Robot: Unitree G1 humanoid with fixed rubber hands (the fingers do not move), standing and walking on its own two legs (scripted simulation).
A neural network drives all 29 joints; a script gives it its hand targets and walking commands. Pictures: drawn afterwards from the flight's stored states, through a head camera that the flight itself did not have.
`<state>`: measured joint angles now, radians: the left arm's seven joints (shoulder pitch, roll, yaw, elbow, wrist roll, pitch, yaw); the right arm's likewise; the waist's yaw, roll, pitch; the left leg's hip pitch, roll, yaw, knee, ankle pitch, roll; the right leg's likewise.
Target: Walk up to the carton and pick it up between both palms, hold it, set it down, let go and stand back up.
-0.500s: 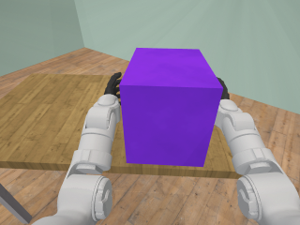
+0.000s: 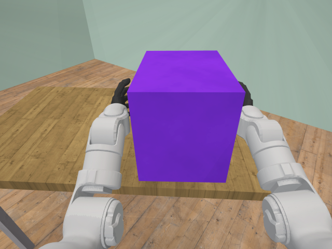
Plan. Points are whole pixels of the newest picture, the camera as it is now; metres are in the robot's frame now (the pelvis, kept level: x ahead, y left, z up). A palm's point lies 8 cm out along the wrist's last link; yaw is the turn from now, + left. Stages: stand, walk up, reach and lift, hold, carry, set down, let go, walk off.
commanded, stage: hold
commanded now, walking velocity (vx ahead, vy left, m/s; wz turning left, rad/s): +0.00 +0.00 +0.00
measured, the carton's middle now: (181, 109) +0.42 +0.00 +0.19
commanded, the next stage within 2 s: none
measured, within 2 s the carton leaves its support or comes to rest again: neither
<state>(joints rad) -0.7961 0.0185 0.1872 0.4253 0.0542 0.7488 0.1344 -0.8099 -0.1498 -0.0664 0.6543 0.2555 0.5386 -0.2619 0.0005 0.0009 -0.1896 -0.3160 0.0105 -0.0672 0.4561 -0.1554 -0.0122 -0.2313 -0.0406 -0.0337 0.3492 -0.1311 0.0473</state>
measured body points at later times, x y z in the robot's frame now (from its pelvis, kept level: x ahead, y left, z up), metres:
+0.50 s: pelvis +0.00 +0.00 +0.00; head -0.07 +0.01 +0.44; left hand +0.39 +0.15 +0.22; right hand +0.40 -0.15 +0.21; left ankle +0.05 +0.12 -0.74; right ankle +0.03 -0.16 -0.74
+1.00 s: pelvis +0.00 +0.00 +0.00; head -0.07 +0.01 +0.44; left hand +0.38 +0.15 +0.22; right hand +0.40 -0.15 +0.21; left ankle +0.05 +0.12 -0.74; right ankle +0.03 -0.16 -0.74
